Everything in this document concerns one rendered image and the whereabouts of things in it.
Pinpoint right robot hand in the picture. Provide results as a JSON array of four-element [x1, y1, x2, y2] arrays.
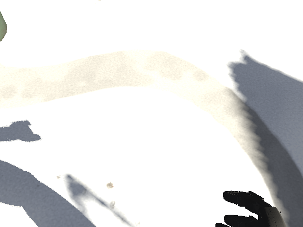
[[215, 190, 287, 227]]

